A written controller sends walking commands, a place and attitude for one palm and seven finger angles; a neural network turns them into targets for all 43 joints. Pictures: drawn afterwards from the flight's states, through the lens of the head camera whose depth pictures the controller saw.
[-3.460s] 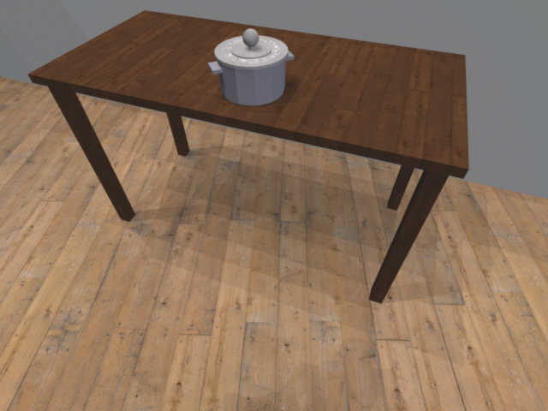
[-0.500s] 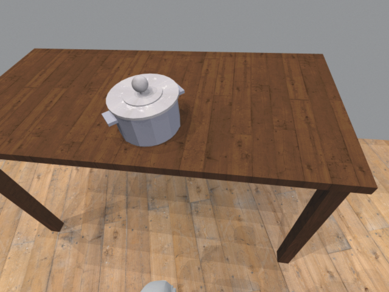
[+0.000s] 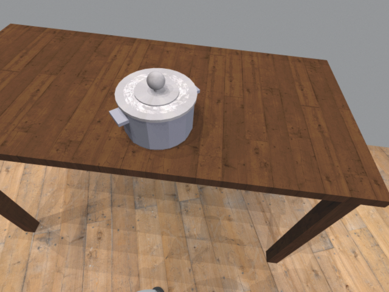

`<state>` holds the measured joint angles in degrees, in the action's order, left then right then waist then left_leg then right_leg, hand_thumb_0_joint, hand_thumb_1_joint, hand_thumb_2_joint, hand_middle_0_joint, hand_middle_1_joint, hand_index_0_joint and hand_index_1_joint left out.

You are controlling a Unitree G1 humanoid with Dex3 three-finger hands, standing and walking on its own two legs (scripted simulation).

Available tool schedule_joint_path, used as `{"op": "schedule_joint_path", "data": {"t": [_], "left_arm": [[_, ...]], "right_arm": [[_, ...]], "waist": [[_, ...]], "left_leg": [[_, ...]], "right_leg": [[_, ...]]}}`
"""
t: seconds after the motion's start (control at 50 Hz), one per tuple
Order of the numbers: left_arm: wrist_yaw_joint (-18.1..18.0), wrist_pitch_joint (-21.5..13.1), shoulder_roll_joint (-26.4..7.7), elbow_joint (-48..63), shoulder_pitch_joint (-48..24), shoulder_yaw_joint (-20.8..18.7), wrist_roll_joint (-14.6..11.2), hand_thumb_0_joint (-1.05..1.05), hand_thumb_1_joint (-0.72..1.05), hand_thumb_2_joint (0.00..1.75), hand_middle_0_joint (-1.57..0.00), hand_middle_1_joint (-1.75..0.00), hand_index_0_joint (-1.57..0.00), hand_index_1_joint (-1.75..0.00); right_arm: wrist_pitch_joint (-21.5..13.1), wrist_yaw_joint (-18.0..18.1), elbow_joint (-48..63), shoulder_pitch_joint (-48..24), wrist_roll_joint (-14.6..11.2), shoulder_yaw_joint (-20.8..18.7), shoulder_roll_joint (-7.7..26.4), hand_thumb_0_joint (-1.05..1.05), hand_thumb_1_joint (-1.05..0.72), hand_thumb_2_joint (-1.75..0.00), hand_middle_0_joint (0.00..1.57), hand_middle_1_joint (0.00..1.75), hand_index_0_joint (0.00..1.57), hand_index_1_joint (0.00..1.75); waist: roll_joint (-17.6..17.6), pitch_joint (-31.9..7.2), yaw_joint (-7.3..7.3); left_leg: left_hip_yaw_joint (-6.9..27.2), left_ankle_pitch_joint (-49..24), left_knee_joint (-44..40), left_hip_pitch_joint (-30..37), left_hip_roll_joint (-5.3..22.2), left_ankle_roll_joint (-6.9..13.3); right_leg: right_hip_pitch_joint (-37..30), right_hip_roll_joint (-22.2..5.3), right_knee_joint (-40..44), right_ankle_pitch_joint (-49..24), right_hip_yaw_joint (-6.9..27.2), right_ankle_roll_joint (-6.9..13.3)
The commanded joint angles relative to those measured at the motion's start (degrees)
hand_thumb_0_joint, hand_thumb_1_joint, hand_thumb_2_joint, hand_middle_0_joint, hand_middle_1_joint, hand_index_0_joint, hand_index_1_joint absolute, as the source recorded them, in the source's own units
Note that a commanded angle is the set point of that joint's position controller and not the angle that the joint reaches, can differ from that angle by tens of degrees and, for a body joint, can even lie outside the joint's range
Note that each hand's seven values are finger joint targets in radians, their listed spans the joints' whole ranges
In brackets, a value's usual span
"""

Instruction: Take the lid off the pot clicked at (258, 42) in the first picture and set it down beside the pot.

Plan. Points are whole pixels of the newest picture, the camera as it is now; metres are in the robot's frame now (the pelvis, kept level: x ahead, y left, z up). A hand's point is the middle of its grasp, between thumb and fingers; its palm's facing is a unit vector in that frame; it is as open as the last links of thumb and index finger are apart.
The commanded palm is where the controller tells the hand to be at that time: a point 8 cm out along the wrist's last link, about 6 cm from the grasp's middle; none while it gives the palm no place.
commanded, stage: come to a stop and stand still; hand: left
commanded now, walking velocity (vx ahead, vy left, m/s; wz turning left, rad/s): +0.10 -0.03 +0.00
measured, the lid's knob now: (155, 80) +0.54 +0.14 +0.13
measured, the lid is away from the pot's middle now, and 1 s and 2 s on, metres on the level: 0.00 0.00 0.00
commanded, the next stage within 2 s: look again from close up in 0.44 s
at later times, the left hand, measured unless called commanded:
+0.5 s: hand out of the picture +0.00 +0.15 -0.17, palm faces +0.03 -0.98 -0.20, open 7.3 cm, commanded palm none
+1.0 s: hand out of the picture -0.02 +0.23 -0.18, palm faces +0.03 -0.97 -0.22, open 7.4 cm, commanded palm none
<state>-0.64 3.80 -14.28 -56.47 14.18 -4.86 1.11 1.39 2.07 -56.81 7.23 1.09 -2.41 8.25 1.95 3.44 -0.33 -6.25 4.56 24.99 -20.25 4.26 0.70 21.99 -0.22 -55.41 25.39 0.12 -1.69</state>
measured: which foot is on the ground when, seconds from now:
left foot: down 0.00-0.10, up 0.12-0.34, down 0.36-1.00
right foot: up 0.00-0.08, down 0.10-1.00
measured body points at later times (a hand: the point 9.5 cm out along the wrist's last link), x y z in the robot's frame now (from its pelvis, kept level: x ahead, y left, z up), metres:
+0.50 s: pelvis -0.01 -0.02 +0.00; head +0.02 -0.02 +0.45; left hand +0.00 +0.20 -0.16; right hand -0.03 -0.24 -0.16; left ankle -0.02 +0.10 -0.73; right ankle -0.03 -0.13 -0.74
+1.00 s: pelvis -0.02 +0.04 +0.00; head -0.01 +0.05 +0.45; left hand -0.02 +0.28 -0.16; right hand +0.05 -0.19 -0.14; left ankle -0.01 +0.10 -0.74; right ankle -0.03 -0.13 -0.74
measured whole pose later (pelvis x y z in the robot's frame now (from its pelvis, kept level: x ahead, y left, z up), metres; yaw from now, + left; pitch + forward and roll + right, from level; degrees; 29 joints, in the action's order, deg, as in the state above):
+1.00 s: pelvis -0.02 +0.04 +0.00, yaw +0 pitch -1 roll -1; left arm -2.3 0.4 -12.0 -59.2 18.4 -0.2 0.8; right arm -0.4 0.9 -57.6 12.5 0.2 -0.1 9.8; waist 1.0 1.5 -0.9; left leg -2.2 15.6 29.5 -13.2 -3.4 4.6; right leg 10.3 -4.3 -27.3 16.0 -0.1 -3.0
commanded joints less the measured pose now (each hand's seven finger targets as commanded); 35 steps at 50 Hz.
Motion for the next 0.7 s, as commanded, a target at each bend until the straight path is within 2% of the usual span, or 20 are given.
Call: {"op": "schedule_joint_path", "data": {"t": [0.0,0.04,0.06,0.08,0.1,0.12,0.16,0.18,0.26,0.3,0.38,0.4,0.42,0.44,0.46,0.48,0.52,0.54,0.62,0.68], "left_arm": [[0.22,-0.32,-0.99,0.28,9.27,0.59,-0.06,0.0,0.9,0.9,-0.2,-0.3,-0.2,-0.3],[-0.01,-1.06,-0.43,-1.94,14.16,0.89,0.07,0.0,0.9,0.9,-0.2,-0.3,-0.2,-0.3],[-0.38,-1.27,-2.01,-2.09,15.7,0.8,0.53,0.0,0.9,0.9,-0.2,-0.3,-0.2,-0.3],[-0.85,-1.87,-5.14,-1.06,13.1,0.88,0.99,0.0,0.9,0.9,-0.2,-0.3,-0.2,-0.3],[-1.19,-2.24,-7.27,0.83,5.71,1.1,0.64,0.0,0.9,0.9,-0.2,-0.3,-0.2,-0.3],[-1.52,-3.3,-7.26,1.77,2.1,1.1,0.25,0.0,0.9,0.9,-0.2,-0.3,-0.2,-0.3],[-1.48,-4.31,-4.93,1.31,-1.52,1.69,0.03,0.0,0.9,0.9,-0.2,-0.3,-0.2,-0.3],[-1.16,-4.77,-4.34,0.84,-0.81,1.83,-0.04,0.0,0.9,0.9,-0.2,-0.3,-0.2,-0.3],[-1.09,-5.45,-3.96,-2.2,4.72,1.87,-0.38,0.0,0.9,0.9,-0.2,-0.3,-0.2,-0.3],[-1.26,-5.5,-3.11,-3.52,4.09,2.18,-0.84,0.0,0.9,0.9,-0.2,-0.3,-0.2,-0.3],[-1.62,-4.89,-0.45,-5.52,4.06,2.49,-1.11,0.0,0.9,0.9,-0.2,-0.3,-0.2,-0.3],[-4.07,-6.07,-1.63,-7.37,12.46,2.66,-0.66,0.0,0.9,0.9,-0.2,-0.3,-0.2,-0.3],[-3.58,-6.19,-4.26,-6.59,9.56,2.99,-0.5,0.0,0.9,0.9,-0.2,-0.3,-0.2,-0.3],[-3.27,-6.33,-4.09,-4.54,8.3,3.23,-0.45,0.0,0.9,0.9,-0.2,-0.3,-0.2,-0.3],[-3.04,-6.27,-3.64,-3.1,6.0,3.33,-0.36,0.0,0.9,0.9,-0.2,-0.3,-0.2,-0.3],[-2.94,-6.19,-3.44,-2.08,3.9,3.35,-0.4,0.0,0.9,0.9,-0.2,-0.3,-0.2,-0.3],[-2.64,-5.72,-2.31,-1.1,3.17,3.39,-0.46,0.0,0.9,0.9,-0.2,-0.3,-0.2,-0.3],[-2.89,-5.55,-0.9,-1.27,4.01,3.27,-0.35,0.0,0.9,0.9,-0.2,-0.3,-0.2,-0.3],[-2.62,-4.38,-0.56,-1.59,6.0,3.59,-0.09,0.0,0.9,0.9,-0.2,-0.3,-0.2,-0.3],[-2.46,-4.11,0.19,-1.39,6.59,3.94,0.12,0.0,0.9,0.9,-0.2,-0.3,-0.2,-0.3]], "right_arm": [[0.12,-0.06,1.84,3.82,0.91,-3.59,13.57,0.0,-0.9,-0.9,0.2,0.3,0.2,0.3],[0.48,-0.46,1.6,4.14,0.72,-3.61,12.83,0.0,-0.9,-0.9,0.2,0.3,0.2,0.3],[0.81,-0.67,1.32,4.6,0.21,-3.31,10.47,0.0,-0.9,-0.9,0.2,0.3,0.2,0.3],[1.16,-0.8,1.45,5.97,-0.43,-2.35,5.95,0.0,-0.9,-0.9,0.2,0.3,0.2,0.3],[1.27,-1.22,1.93,4.84,-0.15,-1.75,4.99,0.0,-0.9,-0.9,0.2,0.3,0.2,0.3],[1.5,-1.35,2.14,3.73,-0.03,-1.6,5.34,0.0,-0.9,-0.9,0.2,0.3,0.2,0.3],[0.72,-1.84,-0.53,7.29,0.01,-1.44,5.87,0.0,-0.9,-0.9,0.2,0.3,0.2,0.3],[0.02,-1.97,-1.45,9.04,-0.13,-1.16,5.34,0.0,-0.9,-0.9,0.2,0.3,0.2,0.3],[-1.11,-1.03,-2.19,8.7,-0.54,-0.08,4.75,0.0,-0.9,-0.9,0.2,0.3,0.2,0.3],[-1.71,-0.46,-4.02,11.56,-0.6,0.48,5.01,0.0,-0.9,-0.9,0.2,0.3,0.2,0.3],[-2.36,0.46,-7.25,12.15,-0.42,0.99,6.33,0.0,-0.9,-0.9,0.2,0.3,0.2,0.3],[-2.9,-0.38,-1.77,3.98,-1.42,0.96,5.85,0.0,-0.9,-0.9,0.2,0.3,0.2,0.3],[-1.62,-0.41,-0.99,6.65,-1.17,1.13,4.41,0.0,-0.9,-0.9,0.2,0.3,0.2,0.3],[-1.66,-0.44,-0.53,9.59,-0.69,0.8,3.14,0.0,-0.9,-0.9,0.2,0.3,0.2,0.3],[-1.66,-0.58,-0.64,10.14,-0.62,0.58,3.27,0.0,-0.9,-0.9,0.2,0.3,0.2,0.3],[-1.87,-0.72,-1.06,11.21,-0.64,0.5,3.34,0.0,-0.9,-0.9,0.2,0.3,0.2,0.3],[-2.52,-0.84,-0.96,11.55,-0.45,0.59,4.42,0.0,-0.9,-0.9,0.2,0.3,0.2,0.3],[-2.49,-0.72,-0.54,11.59,-0.24,0.55,5.68,0.0,-0.9,-0.9,0.2,0.3,0.2,0.3],[-2.74,-0.63,0.72,9.48,-0.23,0.73,7.33,0.0,-0.9,-0.9,0.2,0.3,0.2,0.3],[-2.65,-0.62,1.59,8.52,-0.31,0.65,8.4,0.0,-0.9,-0.9,0.2,0.3,0.2,0.3]], "waist": [[-14.47,-4.77,0.61],[-7.77,-3.77,-1.38],[-2.45,-2.62,-1.81],[9.1,-0.79,-0.18],[13.3,3.03,0.73],[14.2,4.18,0.62],[6.06,5.59,2.93],[4.15,4.18,2.85],[5.24,-0.95,0.01],[4.52,-3.23,0.95],[-3.93,-4.46,0.02],[7.42,1.15,-4.19],[5.97,-0.15,-1.01],[4.96,-4.89,0.36],[3.02,-6.23,1.07],[0.0,-5.68,2.12],[-5.04,-3.29,1.29],[-2.09,-1.41,0.91],[-9.36,-1.56,-0.2],[-5.35,1.17,-0.32]], "left_leg": [[14.89,24.47,-15.37,2.47,12.89,4.77],[11.16,29.29,-13.29,-3.48,8.93,1.49],[7.27,29.44,-6.83,-4.93,4.22,-0.71],[2.28,26.79,4.82,-5.58,-1.46,-2.85],[2.25,23.07,14.01,-3.36,-3.08,-2.73],[5.89,21.13,19.49,-2.85,-2.57,-1.59],[6.64,16.65,22.87,-3.65,-2.04,-1.12],[5.53,15.62,21.04,-3.28,-2.25,-1.28],[4.87,15.15,8.08,1.51,-2.94,-1.95],[6.99,4.53,-1.65,8.92,-2.14,-1.45],[10.35,-12.56,-1.52,12.76,2.14,0.13],[5.78,6.22,13.24,2.12,0.29,-1.62],[6.17,17.5,13.77,0.54,-2.67,-2.28],[6.33,19.44,13.93,1.15,-1.89,-1.39],[5.63,17.19,12.0,3.44,-2.5,-1.29],[5.84,12.5,7.58,6.44,-2.49,-1.04],[9.3,2.75,4.03,7.8,0.29,0.21],[10.3,1.08,4.17,5.2,1.66,0.69],[15.12,0.69,-0.61,4.72,3.03,2.42],[15.96,6.7,-3.22,2.47,2.72,2.69]], "right_leg": [[-7.56,-0.4,16.57,1.82,-1.72,2.38],[-18.2,1.33,30.7,-5.89,-4.27,3.08],[-18.92,-1.03,38.42,-5.34,-1.38,3.99],[-11.79,-10.59,46.46,9.28,12.95,7.65],[-0.09,-16.77,52.34,19.61,19.49,10.7],[3.81,-16.99,53.79,17.42,22.17,11.32],[0.19,-13.32,49.0,3.81,14.62,10.49],[-3.91,-11.61,45.54,-3.98,10.48,9.85],[-13.64,-12.62,37.68,-26.33,9.04,9.79],[-13.13,-10.88,34.06,-31.22,7.45,7.4],[-12.71,-6.21,32.08,-29.59,3.65,4.37],[-13.91,-10.8,35.83,-48.35,9.21,0.02],[-16.12,-15.82,35.2,-52.23,12.27,3.77],[-15.89,-16.65,34.52,-41.26,11.66,7.88],[-14.5,-14.68,33.56,-32.77,9.8,9.16],[-11.13,-12.53,32.31,-25.31,8.04,8.35],[-7.96,-7.06,29.13,-19.9,3.36,5.27],[-7.82,-5.77,29.31,-17.95,2.78,4.83],[-9.31,-3.25,27.58,-9.45,-0.03,3.9],[-9.07,-3.11,28.34,-8.68,-0.27,3.49]]}}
